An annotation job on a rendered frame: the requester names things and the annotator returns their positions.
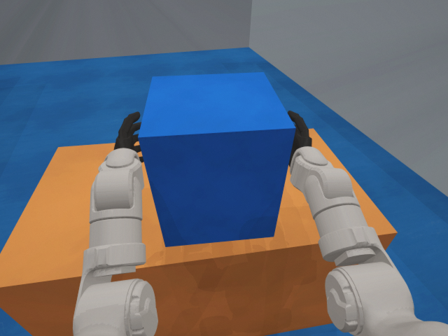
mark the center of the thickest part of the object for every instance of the right robot hand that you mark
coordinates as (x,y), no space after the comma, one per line
(301,138)

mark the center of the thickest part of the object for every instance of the left robot hand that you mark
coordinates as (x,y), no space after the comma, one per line
(125,138)

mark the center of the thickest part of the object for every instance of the robot right forearm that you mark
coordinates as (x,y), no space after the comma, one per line
(345,237)

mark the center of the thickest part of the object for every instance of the robot right upper arm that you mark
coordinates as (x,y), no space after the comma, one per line
(372,300)

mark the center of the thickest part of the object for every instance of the robot left upper arm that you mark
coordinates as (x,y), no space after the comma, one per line
(119,308)

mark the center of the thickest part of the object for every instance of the robot left forearm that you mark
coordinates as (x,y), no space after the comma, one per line
(115,245)

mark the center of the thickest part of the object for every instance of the carton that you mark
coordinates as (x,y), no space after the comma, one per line
(216,148)

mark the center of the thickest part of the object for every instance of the pedestal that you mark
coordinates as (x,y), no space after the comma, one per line
(249,287)

